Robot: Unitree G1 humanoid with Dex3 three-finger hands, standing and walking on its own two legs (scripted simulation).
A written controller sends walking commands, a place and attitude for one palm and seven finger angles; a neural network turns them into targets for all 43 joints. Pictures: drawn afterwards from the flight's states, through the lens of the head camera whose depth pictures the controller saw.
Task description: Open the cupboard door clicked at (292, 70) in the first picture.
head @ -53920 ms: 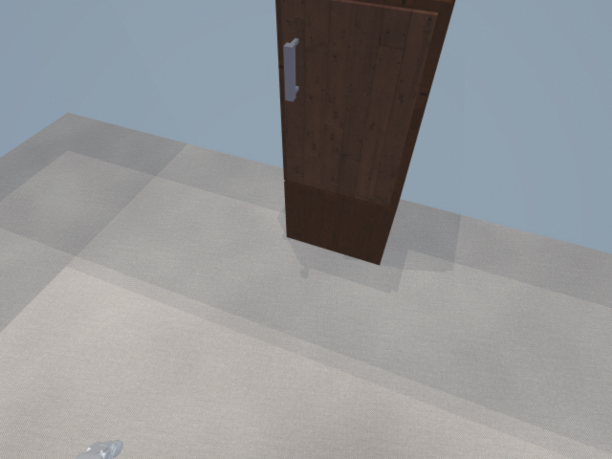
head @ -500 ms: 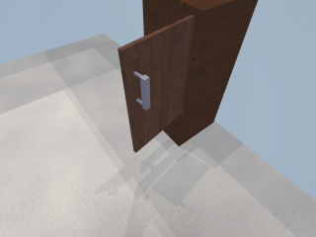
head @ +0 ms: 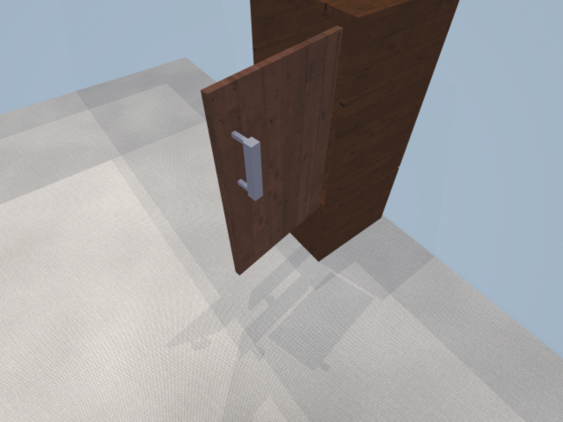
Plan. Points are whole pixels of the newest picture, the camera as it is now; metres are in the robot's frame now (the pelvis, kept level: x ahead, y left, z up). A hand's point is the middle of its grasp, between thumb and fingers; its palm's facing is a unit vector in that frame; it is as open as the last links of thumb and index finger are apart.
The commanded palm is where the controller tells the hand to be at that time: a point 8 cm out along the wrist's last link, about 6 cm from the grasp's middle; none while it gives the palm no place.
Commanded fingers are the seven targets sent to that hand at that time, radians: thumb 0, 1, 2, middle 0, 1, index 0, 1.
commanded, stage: stand and wait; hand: left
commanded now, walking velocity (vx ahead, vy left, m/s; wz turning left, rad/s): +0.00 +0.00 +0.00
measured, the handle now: (246, 166) +0.58 +0.11 +0.01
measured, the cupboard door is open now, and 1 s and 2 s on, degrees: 99 99 99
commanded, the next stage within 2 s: none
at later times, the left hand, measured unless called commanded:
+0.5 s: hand out of the picture -0.01 +0.15 -0.18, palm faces +0.06 -0.98 -0.18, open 7.4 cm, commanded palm none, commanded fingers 0.00 0.90 0.90 -0.20 -0.30 -0.20 -0.30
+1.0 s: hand out of the picture -0.01 +0.15 -0.18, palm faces +0.06 -0.98 -0.18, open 7.4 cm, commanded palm none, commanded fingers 0.00 0.90 0.90 -0.20 -0.30 -0.20 -0.30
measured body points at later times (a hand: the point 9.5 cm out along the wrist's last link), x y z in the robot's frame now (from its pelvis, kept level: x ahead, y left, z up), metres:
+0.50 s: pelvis +0.01 -0.01 +0.00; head +0.03 -0.02 +0.45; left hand -0.01 +0.20 -0.16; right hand +0.00 -0.22 -0.17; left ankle +0.03 +0.12 -0.74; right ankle -0.03 -0.08 -0.74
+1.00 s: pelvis +0.02 -0.01 +0.00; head +0.03 -0.01 +0.45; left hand -0.01 +0.20 -0.16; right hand +0.01 -0.22 -0.17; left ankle +0.03 +0.12 -0.74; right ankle -0.03 -0.08 -0.74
